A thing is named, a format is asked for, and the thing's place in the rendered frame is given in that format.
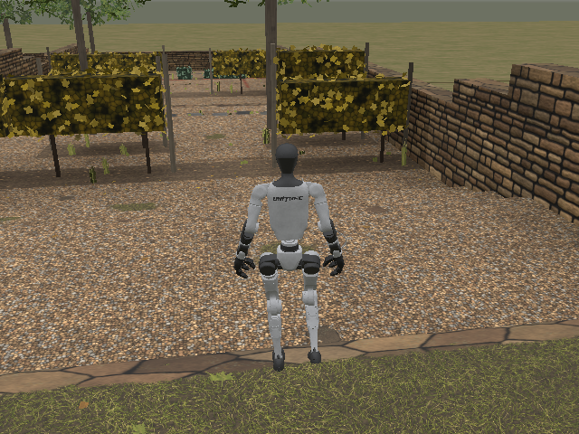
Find left robot forearm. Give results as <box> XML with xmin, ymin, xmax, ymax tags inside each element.
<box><xmin>236</xmin><ymin>220</ymin><xmax>254</xmax><ymax>259</ymax></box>

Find right robot forearm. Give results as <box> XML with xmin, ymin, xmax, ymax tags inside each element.
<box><xmin>323</xmin><ymin>218</ymin><xmax>342</xmax><ymax>258</ymax></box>

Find right robot upper arm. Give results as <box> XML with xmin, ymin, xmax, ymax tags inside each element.
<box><xmin>307</xmin><ymin>182</ymin><xmax>333</xmax><ymax>232</ymax></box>

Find left robot upper arm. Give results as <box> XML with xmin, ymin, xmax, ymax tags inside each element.
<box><xmin>244</xmin><ymin>183</ymin><xmax>269</xmax><ymax>234</ymax></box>

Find left robot hand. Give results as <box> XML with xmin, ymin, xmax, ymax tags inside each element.
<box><xmin>233</xmin><ymin>257</ymin><xmax>255</xmax><ymax>278</ymax></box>

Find left robot shin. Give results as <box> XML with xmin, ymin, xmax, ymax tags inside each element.
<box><xmin>267</xmin><ymin>300</ymin><xmax>282</xmax><ymax>359</ymax></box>

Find right robot hand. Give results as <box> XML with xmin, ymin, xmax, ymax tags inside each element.
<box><xmin>323</xmin><ymin>254</ymin><xmax>345</xmax><ymax>276</ymax></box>

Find robot right thigh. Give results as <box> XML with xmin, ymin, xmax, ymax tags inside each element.
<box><xmin>302</xmin><ymin>250</ymin><xmax>320</xmax><ymax>306</ymax></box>

